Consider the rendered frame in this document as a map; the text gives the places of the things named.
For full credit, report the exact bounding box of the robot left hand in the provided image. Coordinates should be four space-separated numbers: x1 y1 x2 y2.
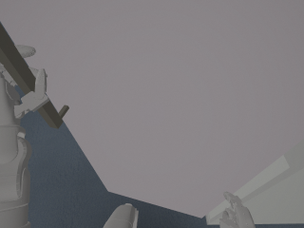
0 45 49 126

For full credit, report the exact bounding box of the robot right hand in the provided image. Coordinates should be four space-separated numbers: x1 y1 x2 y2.
219 191 256 228

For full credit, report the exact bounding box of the left robot forearm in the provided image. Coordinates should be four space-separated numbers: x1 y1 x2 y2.
0 124 32 228

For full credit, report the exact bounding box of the fridge door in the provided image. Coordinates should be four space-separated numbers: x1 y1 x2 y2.
0 0 304 219

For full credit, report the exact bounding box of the left robot thigh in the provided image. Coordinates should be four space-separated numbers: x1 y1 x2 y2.
103 204 139 228

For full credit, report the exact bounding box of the handle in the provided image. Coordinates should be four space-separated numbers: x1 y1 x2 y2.
0 23 69 129

